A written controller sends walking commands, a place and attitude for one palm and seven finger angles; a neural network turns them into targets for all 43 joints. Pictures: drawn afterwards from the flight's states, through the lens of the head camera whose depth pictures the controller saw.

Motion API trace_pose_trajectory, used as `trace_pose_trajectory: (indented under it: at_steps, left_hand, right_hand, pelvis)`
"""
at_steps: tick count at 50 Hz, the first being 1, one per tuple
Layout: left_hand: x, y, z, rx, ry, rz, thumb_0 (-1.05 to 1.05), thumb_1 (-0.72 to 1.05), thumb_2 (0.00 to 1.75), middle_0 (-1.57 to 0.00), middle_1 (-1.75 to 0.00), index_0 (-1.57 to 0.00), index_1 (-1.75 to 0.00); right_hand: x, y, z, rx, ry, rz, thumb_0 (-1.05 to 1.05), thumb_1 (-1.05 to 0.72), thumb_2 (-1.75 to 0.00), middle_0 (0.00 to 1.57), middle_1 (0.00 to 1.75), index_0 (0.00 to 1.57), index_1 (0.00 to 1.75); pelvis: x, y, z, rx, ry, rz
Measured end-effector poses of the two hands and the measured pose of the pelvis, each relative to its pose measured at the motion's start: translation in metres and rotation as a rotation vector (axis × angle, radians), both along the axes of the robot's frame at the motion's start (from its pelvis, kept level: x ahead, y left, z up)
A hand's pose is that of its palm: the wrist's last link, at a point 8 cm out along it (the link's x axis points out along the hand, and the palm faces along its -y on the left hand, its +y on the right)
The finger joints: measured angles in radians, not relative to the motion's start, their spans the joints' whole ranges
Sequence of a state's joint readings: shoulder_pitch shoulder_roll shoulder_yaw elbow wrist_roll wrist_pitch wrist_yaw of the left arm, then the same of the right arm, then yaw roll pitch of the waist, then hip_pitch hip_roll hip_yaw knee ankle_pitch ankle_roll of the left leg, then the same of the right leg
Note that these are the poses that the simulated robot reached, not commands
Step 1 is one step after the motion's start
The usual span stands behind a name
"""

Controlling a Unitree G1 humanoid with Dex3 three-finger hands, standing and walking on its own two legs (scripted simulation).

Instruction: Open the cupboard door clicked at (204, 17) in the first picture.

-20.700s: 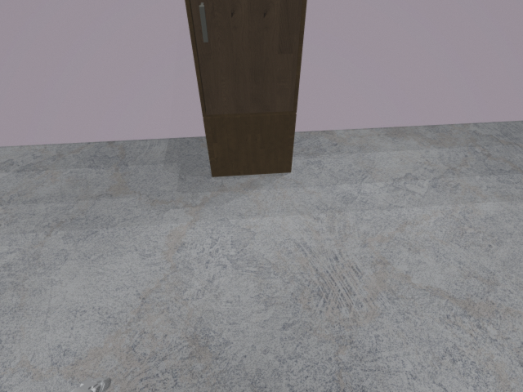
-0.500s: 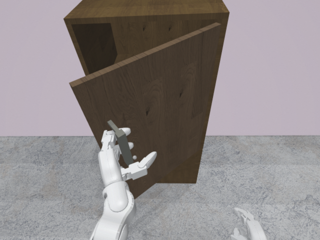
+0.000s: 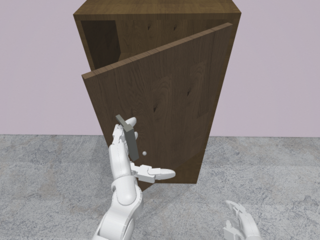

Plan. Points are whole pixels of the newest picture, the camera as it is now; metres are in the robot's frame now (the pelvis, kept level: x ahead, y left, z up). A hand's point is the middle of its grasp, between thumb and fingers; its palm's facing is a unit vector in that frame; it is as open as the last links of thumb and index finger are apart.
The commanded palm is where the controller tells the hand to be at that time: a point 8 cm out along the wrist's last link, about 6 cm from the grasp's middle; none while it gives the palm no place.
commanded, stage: slide the hand sideways off the handle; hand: left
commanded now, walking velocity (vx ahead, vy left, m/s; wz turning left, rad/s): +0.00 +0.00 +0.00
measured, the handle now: (127, 138) +0.34 +0.11 +0.09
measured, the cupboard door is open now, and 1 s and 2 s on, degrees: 38 41 41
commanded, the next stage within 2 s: draw the hand back to the body in 1.22 s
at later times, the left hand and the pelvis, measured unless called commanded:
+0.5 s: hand (140, 175) +0.24 +0.06 +0.09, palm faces -0.04 -1.00 +0.00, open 16.2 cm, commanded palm +0.22 +0.13 +0.09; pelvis -0.02 +0.01 +0.00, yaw -2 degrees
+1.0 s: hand (111, 194) +0.20 +0.12 +0.09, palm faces +0.05 -1.00 -0.03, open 16.2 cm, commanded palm +0.16 +0.17 +0.09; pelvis +0.00 -0.01 +0.00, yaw -1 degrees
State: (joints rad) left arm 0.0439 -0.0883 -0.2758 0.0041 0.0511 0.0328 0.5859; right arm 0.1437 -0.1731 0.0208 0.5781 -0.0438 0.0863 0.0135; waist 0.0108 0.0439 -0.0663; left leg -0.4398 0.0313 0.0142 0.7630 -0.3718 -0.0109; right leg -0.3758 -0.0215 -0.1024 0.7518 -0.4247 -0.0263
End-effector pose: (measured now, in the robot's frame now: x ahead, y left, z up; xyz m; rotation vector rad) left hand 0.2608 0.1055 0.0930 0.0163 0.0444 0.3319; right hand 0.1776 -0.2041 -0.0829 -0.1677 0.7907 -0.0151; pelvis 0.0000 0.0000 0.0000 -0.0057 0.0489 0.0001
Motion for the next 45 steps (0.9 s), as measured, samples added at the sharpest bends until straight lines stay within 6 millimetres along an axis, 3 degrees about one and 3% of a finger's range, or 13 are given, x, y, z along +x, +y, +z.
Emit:
trace_pose_trajectory:
  at_steps: [3, 9, 12, 16, 26, 36, 45]
  left_hand:
    - [-0.001, 0.001, 0.0, 0.012, -0.003, -0.017, -0.01, -0.5, 0.3, -0.36, -0.56, -0.34, -0.63]
    - [-0.015, 0.007, -0.003, 0.058, -0.058, -0.375, -0.02, -0.5, 0.3, -0.27, -0.42, -0.22, -0.46]
    - [-0.022, 0.005, -0.002, 0.013, -0.06, -0.464, -0.02, -0.5, 0.3, -0.22, -0.37, -0.18, -0.4]
    - [-0.028, 0.007, -0.003, -0.075, -0.049, -0.412, -0.02, -0.5, 0.3, -0.19, -0.33, -0.16, -0.35]
    - [-0.038, 0.014, -0.003, -0.01, -0.062, -0.376, -0.02, -0.5, 0.3, -0.18, -0.32, -0.17, -0.32]
    - [-0.048, 0.029, -0.002, -0.025, -0.042, -0.357, -0.02, -0.5, 0.3, -0.2, -0.32, -0.2, -0.32]
    - [-0.072, 0.05, -0.004, -0.002, -0.027, -0.31, -0.02, -0.5, 0.3, -0.19, -0.32, -0.19, -0.32]
  right_hand:
    - [-0.001, 0.002, 0.001, 0.0, 0.0, 0.007, 0.02, -0.91, -0.9, 0.2, 0.3, 0.2, 0.3]
    - [-0.017, 0.0, 0.002, -0.014, -0.006, -0.008, 0.02, -0.91, -0.9, 0.2, 0.3, 0.2, 0.3]
    - [-0.025, -0.002, 0.001, -0.008, -0.027, -0.035, 0.02, -0.91, -0.9, 0.2, 0.3, 0.2, 0.3]
    - [-0.034, -0.001, 0.004, -0.001, -0.046, -0.054, 0.02, -0.91, -0.9, 0.2, 0.3, 0.2, 0.3]
    - [-0.039, 0.0, 0.01, 0.001, -0.071, -0.037, 0.02, -0.91, -0.9, 0.2, 0.3, 0.2, 0.3]
    - [-0.028, -0.006, 0.013, 0.003, -0.096, -0.044, 0.02, -0.91, -0.9, 0.2, 0.3, 0.2, 0.3]
    - [-0.014, -0.015, 0.015, -0.004, -0.128, -0.031, 0.02, -0.91, -0.9, 0.2, 0.3, 0.2, 0.3]
  pelvis:
    - [-0.003, 0.001, -0.001, 0.0, -0.002, 0.002]
    - [-0.008, 0.004, -0.001, 0.004, -0.004, 0.002]
    - [-0.011, 0.008, -0.001, -0.001, -0.015, -0.004]
    - [-0.014, 0.011, 0.001, 0.002, -0.025, -0.017]
    - [-0.02, 0.008, 0.001, 0.004, -0.028, -0.027]
    - [-0.012, 0.004, 0.002, 0.006, -0.02, -0.032]
    - [-0.003, -0.003, 0.0, 0.009, -0.003, -0.024]
